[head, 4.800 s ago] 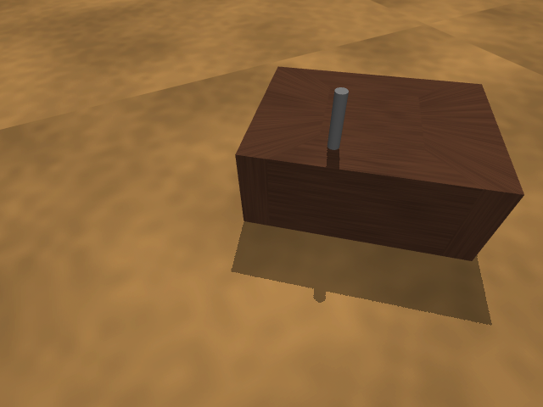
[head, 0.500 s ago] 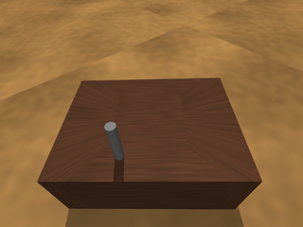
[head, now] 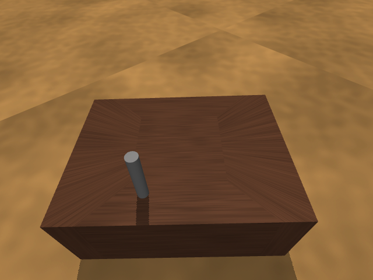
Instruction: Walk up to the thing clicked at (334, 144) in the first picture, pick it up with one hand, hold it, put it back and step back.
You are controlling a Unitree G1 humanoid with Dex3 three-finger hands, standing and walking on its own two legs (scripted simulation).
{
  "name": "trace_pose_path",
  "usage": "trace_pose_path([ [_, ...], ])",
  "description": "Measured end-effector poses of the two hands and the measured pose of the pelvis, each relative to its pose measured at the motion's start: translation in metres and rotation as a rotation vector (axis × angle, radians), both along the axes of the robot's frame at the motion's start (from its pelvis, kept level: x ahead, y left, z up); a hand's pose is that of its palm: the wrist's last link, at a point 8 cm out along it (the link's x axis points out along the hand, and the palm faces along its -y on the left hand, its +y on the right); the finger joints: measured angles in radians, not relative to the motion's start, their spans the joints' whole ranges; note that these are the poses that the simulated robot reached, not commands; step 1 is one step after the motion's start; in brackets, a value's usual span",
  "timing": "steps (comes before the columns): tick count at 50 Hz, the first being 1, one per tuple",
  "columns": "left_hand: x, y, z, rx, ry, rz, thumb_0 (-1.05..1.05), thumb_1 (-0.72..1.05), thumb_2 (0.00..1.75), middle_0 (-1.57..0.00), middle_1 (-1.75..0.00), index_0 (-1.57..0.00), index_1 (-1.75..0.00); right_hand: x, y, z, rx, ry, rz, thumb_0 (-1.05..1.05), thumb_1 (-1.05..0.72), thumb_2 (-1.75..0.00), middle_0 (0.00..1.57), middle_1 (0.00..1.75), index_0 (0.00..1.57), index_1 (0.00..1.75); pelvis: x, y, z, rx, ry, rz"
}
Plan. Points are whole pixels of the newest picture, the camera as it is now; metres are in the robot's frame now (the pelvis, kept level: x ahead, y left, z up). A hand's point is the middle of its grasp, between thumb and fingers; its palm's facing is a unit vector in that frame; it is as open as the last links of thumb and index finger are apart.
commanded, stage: stand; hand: left
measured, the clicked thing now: (137, 176) +0.53 +0.21 -0.24
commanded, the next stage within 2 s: none
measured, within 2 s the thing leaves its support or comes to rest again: neither
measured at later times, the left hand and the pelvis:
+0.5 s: hand out of the picture +0.07 +0.25 -0.15, palm faces -0.01 -0.94 -0.34, open 7.4 cm; pelvis +0.00 -0.01 +0.00, yaw +1 degrees
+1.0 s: hand out of the picture +0.07 +0.24 -0.15, palm faces -0.01 -0.94 -0.34, open 7.4 cm; pelvis +0.00 -0.01 +0.00, yaw +1 degrees
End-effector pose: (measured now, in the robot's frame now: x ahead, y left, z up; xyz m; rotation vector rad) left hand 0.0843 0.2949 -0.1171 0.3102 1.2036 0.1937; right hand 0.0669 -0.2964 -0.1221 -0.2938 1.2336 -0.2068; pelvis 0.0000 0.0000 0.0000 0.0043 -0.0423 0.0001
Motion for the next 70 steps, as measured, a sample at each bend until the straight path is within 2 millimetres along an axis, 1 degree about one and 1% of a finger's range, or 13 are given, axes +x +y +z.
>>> trace_pose_path([
  [14,-0.016,0.001,0.001,0.008,0.024,0.013,0.01,0.9,0.89,-0.21,-0.3,-0.2,-0.3,0.007,-0.004,0.002,0.0,-0.005,0.024,0.0,-0.9,-0.9,0.2,0.3,0.2,0.3,-0.002,-0.004,0.001,-0.001,0.004,0.01],
  [26,-0.025,-0.003,0.0,0.006,0.039,0.024,0.01,0.9,0.89,-0.21,-0.3,-0.2,-0.3,0.006,-0.007,0.001,0.001,0.003,0.03,0.0,-0.9,-0.9,0.2,0.3,0.2,0.3,-0.003,-0.007,0.001,-0.002,0.003,0.014],
  [45,-0.023,-0.006,0.001,0.009,0.038,0.023,0.01,0.9,0.89,-0.21,-0.3,-0.2,-0.3,-0.003,-0.011,-0.002,0.001,0.03,0.027,0.0,-0.9,-0.9,0.2,0.3,0.2,0.3,0.0,-0.011,0.001,-0.003,0.008,0.015],
  [52,-0.019,-0.006,0.0,0.006,0.038,0.022,0.01,0.9,0.89,-0.21,-0.3,-0.2,-0.3,0.0,-0.012,-0.001,-0.003,0.032,0.027,0.0,-0.9,-0.9,0.2,0.3,0.2,0.3,0.003,-0.011,0.001,-0.004,0.009,0.016],
  [61,-0.012,-0.006,0.0,0.002,0.019,0.019,0.01,0.9,0.89,-0.21,-0.3,-0.2,-0.3,0.008,-0.01,0.002,-0.009,0.007,0.034,0.0,-0.9,-0.9,0.2,0.3,0.2,0.3,0.004,-0.01,0.001,-0.004,0.004,0.016],
  [70,-0.013,-0.004,0.001,0.005,0.019,0.021,0.01,0.9,0.89,-0.21,-0.3,-0.2,-0.3,0.011,-0.008,0.003,-0.007,-0.001,0.038,0.0,-0.9,-0.9,0.2,0.3,0.2,0.3,0.004,-0.009,0.001,-0.005,0.005,0.015],
])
